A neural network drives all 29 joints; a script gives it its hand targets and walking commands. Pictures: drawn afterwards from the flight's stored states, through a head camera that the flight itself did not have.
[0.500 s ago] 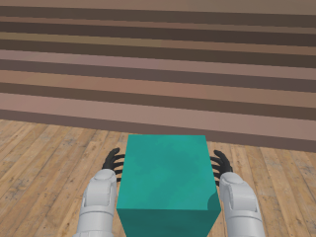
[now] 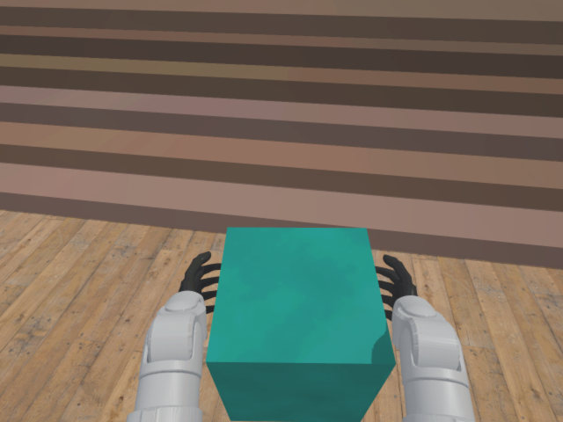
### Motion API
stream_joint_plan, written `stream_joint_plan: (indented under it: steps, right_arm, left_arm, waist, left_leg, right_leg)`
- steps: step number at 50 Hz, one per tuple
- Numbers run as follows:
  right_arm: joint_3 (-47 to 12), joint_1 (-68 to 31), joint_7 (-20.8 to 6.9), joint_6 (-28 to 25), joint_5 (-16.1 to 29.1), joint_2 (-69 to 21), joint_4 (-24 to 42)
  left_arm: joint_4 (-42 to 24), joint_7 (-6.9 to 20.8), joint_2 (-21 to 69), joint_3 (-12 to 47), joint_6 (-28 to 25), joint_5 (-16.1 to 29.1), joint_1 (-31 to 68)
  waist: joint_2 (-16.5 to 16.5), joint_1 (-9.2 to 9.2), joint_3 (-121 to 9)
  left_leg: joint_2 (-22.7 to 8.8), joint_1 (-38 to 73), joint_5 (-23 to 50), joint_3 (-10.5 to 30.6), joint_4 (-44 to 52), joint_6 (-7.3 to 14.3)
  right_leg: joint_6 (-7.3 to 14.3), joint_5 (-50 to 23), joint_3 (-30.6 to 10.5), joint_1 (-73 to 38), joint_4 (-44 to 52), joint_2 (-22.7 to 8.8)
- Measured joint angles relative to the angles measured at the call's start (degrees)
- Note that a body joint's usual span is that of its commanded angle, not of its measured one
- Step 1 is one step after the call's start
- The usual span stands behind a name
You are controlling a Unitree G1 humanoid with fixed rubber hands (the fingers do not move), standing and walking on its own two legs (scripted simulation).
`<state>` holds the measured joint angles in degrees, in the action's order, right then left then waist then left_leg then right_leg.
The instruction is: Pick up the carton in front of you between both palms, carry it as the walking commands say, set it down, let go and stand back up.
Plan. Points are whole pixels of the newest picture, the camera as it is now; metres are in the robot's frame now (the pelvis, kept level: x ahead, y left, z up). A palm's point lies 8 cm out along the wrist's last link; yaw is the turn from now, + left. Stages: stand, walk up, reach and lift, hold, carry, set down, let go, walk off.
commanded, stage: carry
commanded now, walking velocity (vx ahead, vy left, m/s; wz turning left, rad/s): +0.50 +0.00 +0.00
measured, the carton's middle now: (295, 328) +0.30 +0.00 -0.01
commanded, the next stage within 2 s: none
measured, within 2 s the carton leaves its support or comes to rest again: neither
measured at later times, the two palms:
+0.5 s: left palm (217, 223) +0.44 +0.14 +0.08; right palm (391, 225) +0.45 -0.16 +0.08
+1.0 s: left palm (221, 142) +0.75 +0.18 +0.07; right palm (345, 148) +0.72 -0.12 +0.08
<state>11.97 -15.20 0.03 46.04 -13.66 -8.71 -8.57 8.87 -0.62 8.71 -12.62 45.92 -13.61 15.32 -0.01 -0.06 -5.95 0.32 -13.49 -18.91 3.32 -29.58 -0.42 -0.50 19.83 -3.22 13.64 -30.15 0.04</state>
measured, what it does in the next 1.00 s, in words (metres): walks ahead: right foot, then left foot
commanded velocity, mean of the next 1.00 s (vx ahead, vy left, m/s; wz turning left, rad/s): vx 0.50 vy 0.00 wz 0.00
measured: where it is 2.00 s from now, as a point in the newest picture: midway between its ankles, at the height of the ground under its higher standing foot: (287, 264)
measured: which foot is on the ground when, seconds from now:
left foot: down 0.00-0.44, up 0.46-0.76, down 0.78-1.00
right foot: down 0.00-0.28, up 0.30-0.38, down 0.40-0.82, up 0.84-1.00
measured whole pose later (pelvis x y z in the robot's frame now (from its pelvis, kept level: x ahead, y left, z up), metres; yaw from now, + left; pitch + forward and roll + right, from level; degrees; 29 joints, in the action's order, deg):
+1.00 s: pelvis +0.51 +0.05 +0.01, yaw -3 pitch +4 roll -1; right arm 2.7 3.6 7.8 66.2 -2.3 -7.7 26.3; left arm -25.1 -6.6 7.5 -2.5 66.7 -3.4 -2.1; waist -0.2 2.7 -5.4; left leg -1.0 -15.9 -10.4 -14.2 -21.8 5.7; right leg 1.3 14.4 4.1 29.4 -62.0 -5.8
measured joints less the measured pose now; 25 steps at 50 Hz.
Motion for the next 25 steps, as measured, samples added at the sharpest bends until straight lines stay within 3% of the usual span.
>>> stream_joint_plan:
  steps: [9, 12, 14, 16, 18, 20, 21, 22, 25]
  right_arm:
    - [-3.4, 4.9, 3.2, 10.2, 5.7, 1.0, 17.5]
    - [-4.7, 6.8, 4.7, 13.9, 8.2, 1.2, 22.1]
    - [-6.5, 7.4, 5.7, 15.9, 9.3, 1.2, 23.8]
    - [-8.5, 9.1, 6.8, 17.8, 9.6, 1.3, 26.1]
    - [-9.4, 11.6, 7.4, 19.3, 10.2, 1.4, 29.9]
    - [-9.6, 13.9, 8.0, 20.3, 10.7, 1.4, 34.6]
    - [-9.3, 15.1, 8.3, 20.5, 11.0, 1.4, 36.9]
    - [-8.7, 16.3, 8.4, 20.7, 11.4, 1.4, 38.6]
    - [-8.3, 17.4, 8.7, 22.0, 12.3, 1.2, 39.9]
  left_arm:
    - [-15.7, -3.1, -0.6, 4.9, 10.0, 5.7, -3.4]
    - [-20.9, -4.3, -1.0, 5.9, 14.0, 7.3, -5.5]
    - [-25.1, -5.3, -1.3, 5.6, 16.2, 8.7, -8.3]
    - [-28.5, -6.5, -1.4, 6.2, 18.0, 9.6, -11.1]
    - [-31.6, -6.9, -1.4, 6.9, 19.6, 10.6, -12.8]
    - [-34.3, -6.9, -1.4, 8.0, 20.2, 11.4, -13.6]
    - [-35.2, -6.9, -1.4, 8.8, 20.4, 11.6, -13.6]
    - [-35.3, -7.0, -1.4, 9.8, 20.3, 11.7, -13.7]
    - [-36.6, -7.2, -1.3, 10.9, 20.8, 11.5, -15.6]
  waist:
    - [-0.7, 0.40, -5.7]
    - [1.5, 0.25, -6.3]
    - [1.7, 0.17, -6.0]
    - [-0.1, 0.36, -5.6]
    - [-1.7, 0.77, -4.2]
    - [-2.8, 1.30, -2.2]
    - [-3.1, 1.90, -1.3]
    - [-3.0, 1.97, -1.2]
    - [-0.6, 0.88, -1.5]
  left_leg:
    - [-2.9, -4.4, -4.3, -3.4, -7.6, -0.6]
    - [-2.1, -2.9, -5.4, -6.1, -6.3, -0.7]
    - [-1.7, -0.9, -6.8, -7.8, -5.0, -0.5]
    - [-2.6, 1.5, -7.5, -8.3, -2.8, -0.6]
    - [-3.7, 4.4, -7.4, -7.9, 0.4, -1.0]
    - [-4.9, 6.7, -8.0, -7.3, 1.1, -1.3]
    - [-5.6, 6.5, -8.9, -7.2, -1.8, -1.4]
    - [-6.2, 4.5, -8.3, -7.6, -7.6, -1.4]
    - [-4.2, -4.9, -8.1, -7.1, -28.7, -0.1]
  right_leg:
    - [-0.4, 3.2, 4.0, 2.5, -5.1, -1.1]
    - [-0.5, 6.3, 3.6, 2.4, -7.1, -2.7]
    - [-0.6, 2.4, 4.9, 5.7, -14.6, -4.1]
    - [-0.8, 8.8, 7.1, 9.5, -20.6, -3.3]
    - [-0.4, 11.7, 9.7, 11.8, -17.3, -1.9]
    - [0.4, 3.9, 12.4, 11.1, -6.4, -0.3]
    - [1.7, -2.6, 13.5, 9.3, -3.5, 0.1]
    - [2.9, -4.2, 14.5, 8.2, -3.6, 0.0]
    - [4.3, -0.4, 14.5, 3.7, -1.1, -0.8]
